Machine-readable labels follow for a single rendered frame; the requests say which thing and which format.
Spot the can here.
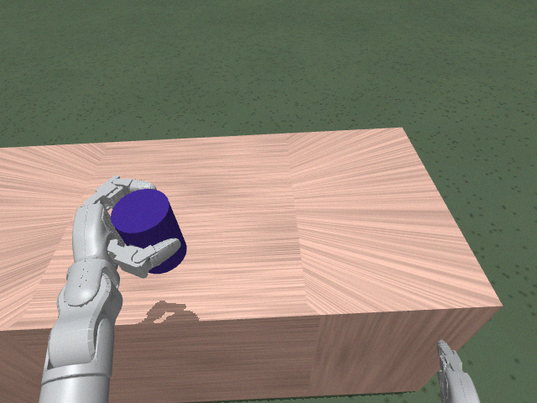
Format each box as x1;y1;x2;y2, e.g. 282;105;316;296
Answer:
111;189;187;274

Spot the left robot hand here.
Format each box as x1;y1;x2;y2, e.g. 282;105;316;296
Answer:
72;175;181;279

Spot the right robot hand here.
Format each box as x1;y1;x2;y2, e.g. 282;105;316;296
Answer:
437;340;481;403

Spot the left robot arm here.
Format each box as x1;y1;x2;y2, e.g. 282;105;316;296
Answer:
39;259;123;403

